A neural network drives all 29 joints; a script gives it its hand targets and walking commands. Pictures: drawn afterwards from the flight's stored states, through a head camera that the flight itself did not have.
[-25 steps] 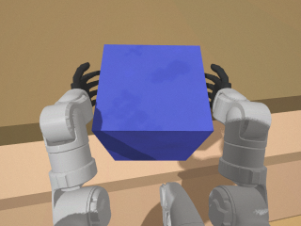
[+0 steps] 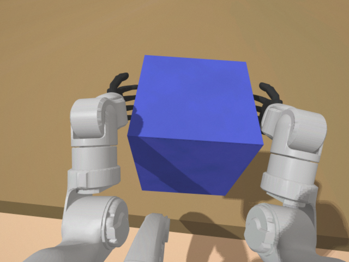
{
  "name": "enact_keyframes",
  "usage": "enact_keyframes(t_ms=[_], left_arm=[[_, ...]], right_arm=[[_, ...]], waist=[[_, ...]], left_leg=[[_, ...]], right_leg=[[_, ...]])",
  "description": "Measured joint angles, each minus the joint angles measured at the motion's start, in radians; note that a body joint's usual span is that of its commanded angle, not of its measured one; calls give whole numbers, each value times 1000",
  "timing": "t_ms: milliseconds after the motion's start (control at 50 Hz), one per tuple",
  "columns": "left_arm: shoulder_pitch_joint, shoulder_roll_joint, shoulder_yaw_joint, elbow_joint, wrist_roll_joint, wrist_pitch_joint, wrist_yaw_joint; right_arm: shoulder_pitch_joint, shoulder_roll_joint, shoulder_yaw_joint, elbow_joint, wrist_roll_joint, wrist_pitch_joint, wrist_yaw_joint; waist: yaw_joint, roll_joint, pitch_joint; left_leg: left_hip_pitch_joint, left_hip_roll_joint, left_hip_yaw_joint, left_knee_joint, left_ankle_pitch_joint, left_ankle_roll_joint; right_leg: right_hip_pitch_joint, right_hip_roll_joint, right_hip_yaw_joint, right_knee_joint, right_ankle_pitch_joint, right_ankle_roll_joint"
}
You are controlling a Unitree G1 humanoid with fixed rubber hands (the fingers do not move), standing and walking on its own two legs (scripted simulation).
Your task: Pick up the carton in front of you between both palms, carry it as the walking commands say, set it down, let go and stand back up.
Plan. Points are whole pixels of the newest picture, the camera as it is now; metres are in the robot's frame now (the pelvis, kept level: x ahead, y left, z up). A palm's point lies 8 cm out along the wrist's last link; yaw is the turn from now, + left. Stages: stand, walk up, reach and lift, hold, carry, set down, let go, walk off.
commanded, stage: carry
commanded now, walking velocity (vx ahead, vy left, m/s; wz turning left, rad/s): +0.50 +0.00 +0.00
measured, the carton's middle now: (188, 132) +0.39 +0.04 +0.12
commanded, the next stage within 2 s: none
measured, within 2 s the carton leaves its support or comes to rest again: neither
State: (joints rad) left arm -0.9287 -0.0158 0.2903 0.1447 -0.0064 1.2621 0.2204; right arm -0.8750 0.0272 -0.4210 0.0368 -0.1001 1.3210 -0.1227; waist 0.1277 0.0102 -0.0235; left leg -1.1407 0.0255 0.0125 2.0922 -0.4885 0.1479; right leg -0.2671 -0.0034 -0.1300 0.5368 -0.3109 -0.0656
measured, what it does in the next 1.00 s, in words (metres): climbs: left foot 0.16 m higher, then right foot 0.16 m higher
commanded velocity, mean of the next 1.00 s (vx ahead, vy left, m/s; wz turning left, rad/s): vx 0.50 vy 0.00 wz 0.00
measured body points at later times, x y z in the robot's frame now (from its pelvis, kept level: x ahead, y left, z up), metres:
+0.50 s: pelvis +0.30 +0.08 +0.17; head +0.34 +0.09 +0.62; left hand +0.71 +0.19 +0.33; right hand +0.67 -0.11 +0.34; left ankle +0.24 +0.15 -0.57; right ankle +0.37 -0.03 -0.30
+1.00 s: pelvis +0.63 +0.09 +0.32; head +0.64 +0.09 +0.77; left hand +1.02 +0.26 +0.53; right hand +1.03 -0.04 +0.51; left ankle +0.78 +0.20 -0.37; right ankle +0.59 -0.03 -0.41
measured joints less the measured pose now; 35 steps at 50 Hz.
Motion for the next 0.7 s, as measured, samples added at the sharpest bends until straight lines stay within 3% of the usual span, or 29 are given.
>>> enact_keyframes(t_ms=[40,100,140,160,180,200,240,280,320,400,500,520,560,600,640,660,700], left_arm=[[-2,1,19,-11,5,12,-7],[7,8,60,-20,24,42,-25],[9,8,99,-7,45,54,-41],[21,9,113,-5,54,55,-51],[39,9,132,-5,64,54,-66],[50,11,149,-5,74,50,-78],[58,19,162,4,86,30,-103],[90,1,167,-24,99,18,-111],[122,-37,169,-78,112,5,-112],[149,-70,130,-177,133,-16,-105],[153,-45,82,-239,118,-11,-100],[149,-45,71,-236,113,-6,-95],[140,-46,54,-220,111,12,-76],[127,-40,38,-187,100,32,-61],[123,-35,18,-142,82,40,-41],[118,-38,6,-116,76,36,-32],[106,-40,-12,-76,65,25,-14]], right_arm=[[-13,2,19,5,1,8,-20],[-14,13,51,37,13,14,-42],[-24,13,74,83,23,13,-62],[-22,16,89,104,30,5,-72],[-19,20,106,128,42,-2,-76],[-16,23,127,148,49,-11,-85],[14,29,158,154,68,-45,-98],[75,31,186,119,100,-67,-111],[115,25,191,70,120,-76,-114],[109,14,167,19,151,-101,-114],[66,13,154,-14,134,-95,-96],[64,9,147,-18,130,-86,-89],[60,-2,130,-15,129,-61,-80],[56,-7,111,2,122,-39,-70],[74,-2,88,2,101,-18,-57],[81,-3,73,2,85,-12,-46],[81,-5,44,18,62,-14,-18]], waist=[[-21,7,-3],[-84,-17,-30],[-129,-17,-53],[-163,-18,-59],[-197,-4,-61],[-235,7,-53],[-295,-10,-12],[-319,-42,15],[-326,-44,39],[-301,-26,66],[-273,-26,27],[-261,-22,19],[-226,1,-8],[-180,6,-45],[-123,-14,-72],[-89,-23,-67],[-26,-40,-39]], left_leg=[[-100,37,12,-33,-15,-7],[-93,79,105,-397,70,-12],[19,62,153,-628,97,5],[114,28,173,-706,38,10],[240,-8,175,-845,96,14],[310,-28,165,-912,54,-12],[368,-47,161,-943,6,-29],[456,-59,163,-1038,39,-36],[557,-68,151,-1172,82,-53],[753,-62,126,-1429,143,-52],[958,-40,91,-1626,140,-73],[1007,-29,81,-1678,147,-86],[1107,6,74,-1814,215,-78],[1172,31,92,-1889,232,-68],[1173,46,120,-1823,284,-60],[1123,59,116,-1678,325,-67],[913,21,6,-1131,318,-94]], right_leg=[[80,-29,22,-65,-11,20],[215,-93,23,-252,33,35],[250,-127,-1,-301,99,38],[234,-151,-15,-254,130,32],[190,-168,-19,-135,204,28],[118,-165,25,75,273,30],[-86,-82,175,659,204,35],[-251,26,248,1105,140,13],[-388,70,227,1297,116,-13],[-616,40,128,1268,44,-39],[-925,-30,68,1421,-175,-69],[-960,-50,51,1361,-168,-71],[-965,-71,-6,1140,-127,-84],[-889,-61,-62,910,-66,-101],[-724,-15,-94,688,-55,-111],[-664,-5,-94,638,-20,-105],[-594,-3,-86,622,-49,-86]])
